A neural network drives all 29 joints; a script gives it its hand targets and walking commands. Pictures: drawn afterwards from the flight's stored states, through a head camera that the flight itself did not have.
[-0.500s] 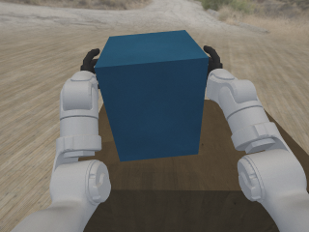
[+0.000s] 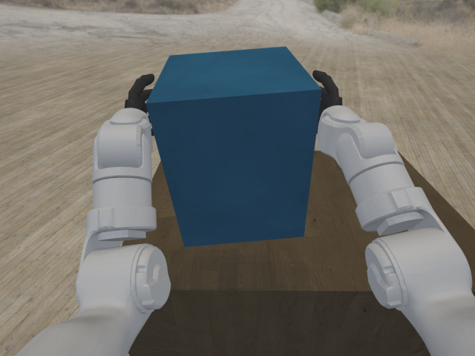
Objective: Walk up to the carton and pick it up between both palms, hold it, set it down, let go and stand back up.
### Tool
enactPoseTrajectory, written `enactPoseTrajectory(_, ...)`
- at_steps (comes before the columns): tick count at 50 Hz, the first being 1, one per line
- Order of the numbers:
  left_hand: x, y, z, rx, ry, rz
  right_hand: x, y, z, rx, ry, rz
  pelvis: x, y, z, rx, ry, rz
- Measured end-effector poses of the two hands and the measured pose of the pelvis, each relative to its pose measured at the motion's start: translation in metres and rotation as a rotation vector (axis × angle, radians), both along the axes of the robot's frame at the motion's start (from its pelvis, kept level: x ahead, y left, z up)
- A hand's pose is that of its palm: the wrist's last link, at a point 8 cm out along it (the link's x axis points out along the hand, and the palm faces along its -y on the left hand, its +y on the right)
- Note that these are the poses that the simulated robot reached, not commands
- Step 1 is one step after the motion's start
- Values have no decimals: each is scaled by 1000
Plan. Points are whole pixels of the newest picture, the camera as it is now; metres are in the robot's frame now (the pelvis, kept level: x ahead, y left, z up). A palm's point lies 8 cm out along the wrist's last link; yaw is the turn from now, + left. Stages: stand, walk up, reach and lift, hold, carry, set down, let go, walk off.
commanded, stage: hold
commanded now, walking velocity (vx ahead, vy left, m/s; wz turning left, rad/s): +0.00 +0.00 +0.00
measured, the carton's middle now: (236, 145) +0.40 +0.01 +0.26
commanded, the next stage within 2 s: none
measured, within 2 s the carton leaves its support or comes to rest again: neither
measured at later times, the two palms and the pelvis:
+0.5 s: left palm (137, 121) +0.38 +0.16 +0.31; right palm (329, 116) +0.37 -0.14 +0.31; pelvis +0.00 +0.00 +0.00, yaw -1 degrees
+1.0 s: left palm (138, 121) +0.38 +0.15 +0.31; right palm (329, 118) +0.37 -0.14 +0.31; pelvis +0.00 +0.00 +0.00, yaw -1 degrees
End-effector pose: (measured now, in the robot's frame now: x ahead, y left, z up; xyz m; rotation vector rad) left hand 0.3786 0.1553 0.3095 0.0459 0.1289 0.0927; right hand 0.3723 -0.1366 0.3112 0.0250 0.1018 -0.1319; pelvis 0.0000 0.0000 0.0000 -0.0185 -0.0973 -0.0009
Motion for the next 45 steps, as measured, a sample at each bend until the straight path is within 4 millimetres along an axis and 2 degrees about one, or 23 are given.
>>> enactPoseTrajectory(36, 2, -2, 1, -18, -9, -8, -1, -2, 5, -7, 0, -11, 3, 0, 0, 1, 11, -18)
enactPoseTrajectory(45, 0, -2, -2, -19, 0, -5, -2, -2, 0, -3, 11, -9, 3, -1, 0, 1, 2, -15)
